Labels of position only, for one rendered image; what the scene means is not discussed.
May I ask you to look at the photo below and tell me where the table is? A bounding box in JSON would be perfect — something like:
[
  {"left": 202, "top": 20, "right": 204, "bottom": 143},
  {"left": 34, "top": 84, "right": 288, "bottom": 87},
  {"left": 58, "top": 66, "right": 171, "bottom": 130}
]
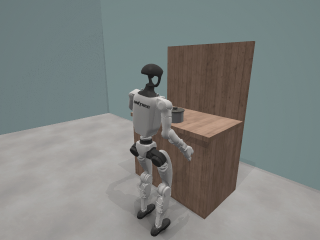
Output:
[{"left": 130, "top": 41, "right": 256, "bottom": 220}]

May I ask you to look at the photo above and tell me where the right robot forearm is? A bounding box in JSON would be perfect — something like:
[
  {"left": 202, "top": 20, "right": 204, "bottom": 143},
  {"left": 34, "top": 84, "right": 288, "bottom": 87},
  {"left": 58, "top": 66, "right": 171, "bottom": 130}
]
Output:
[{"left": 168, "top": 129, "right": 188, "bottom": 152}]

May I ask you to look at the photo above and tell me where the robot right hand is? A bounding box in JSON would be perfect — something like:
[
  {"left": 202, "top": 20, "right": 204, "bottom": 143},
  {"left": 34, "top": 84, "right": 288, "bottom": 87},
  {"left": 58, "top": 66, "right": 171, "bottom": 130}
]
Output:
[{"left": 180, "top": 146, "right": 194, "bottom": 161}]

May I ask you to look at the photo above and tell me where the left robot upper arm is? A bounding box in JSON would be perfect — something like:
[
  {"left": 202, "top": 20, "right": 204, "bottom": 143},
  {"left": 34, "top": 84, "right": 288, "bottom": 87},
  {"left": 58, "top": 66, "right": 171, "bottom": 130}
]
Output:
[{"left": 128, "top": 89, "right": 140, "bottom": 110}]

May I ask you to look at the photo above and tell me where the robot right foot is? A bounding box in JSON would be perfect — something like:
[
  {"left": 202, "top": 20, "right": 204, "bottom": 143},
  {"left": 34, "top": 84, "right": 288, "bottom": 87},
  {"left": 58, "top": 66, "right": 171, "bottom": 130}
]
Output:
[{"left": 150, "top": 218, "right": 171, "bottom": 237}]

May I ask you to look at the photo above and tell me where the robot foot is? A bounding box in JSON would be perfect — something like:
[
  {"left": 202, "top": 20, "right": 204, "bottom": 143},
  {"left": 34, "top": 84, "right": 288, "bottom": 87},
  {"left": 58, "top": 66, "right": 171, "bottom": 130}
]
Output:
[
  {"left": 137, "top": 203, "right": 155, "bottom": 219},
  {"left": 150, "top": 218, "right": 171, "bottom": 237}
]

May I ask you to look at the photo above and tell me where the robot left foot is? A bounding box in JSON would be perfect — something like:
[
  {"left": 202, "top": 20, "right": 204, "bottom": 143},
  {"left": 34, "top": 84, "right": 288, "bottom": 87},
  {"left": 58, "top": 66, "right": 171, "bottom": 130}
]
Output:
[{"left": 137, "top": 203, "right": 155, "bottom": 219}]

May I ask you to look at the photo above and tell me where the right robot upper arm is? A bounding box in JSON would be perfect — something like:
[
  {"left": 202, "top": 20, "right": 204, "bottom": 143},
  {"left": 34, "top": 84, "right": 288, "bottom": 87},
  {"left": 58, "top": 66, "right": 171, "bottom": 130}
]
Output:
[{"left": 157, "top": 97, "right": 173, "bottom": 140}]

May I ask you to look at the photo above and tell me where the lid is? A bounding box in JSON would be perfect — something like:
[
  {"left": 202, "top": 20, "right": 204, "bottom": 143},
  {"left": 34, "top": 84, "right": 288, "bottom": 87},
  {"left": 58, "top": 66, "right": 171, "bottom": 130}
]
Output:
[{"left": 171, "top": 107, "right": 185, "bottom": 113}]

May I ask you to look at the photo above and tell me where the pot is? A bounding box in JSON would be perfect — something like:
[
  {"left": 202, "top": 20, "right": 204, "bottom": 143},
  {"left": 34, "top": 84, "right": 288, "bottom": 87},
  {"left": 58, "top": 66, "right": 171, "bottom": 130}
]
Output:
[{"left": 171, "top": 112, "right": 184, "bottom": 124}]

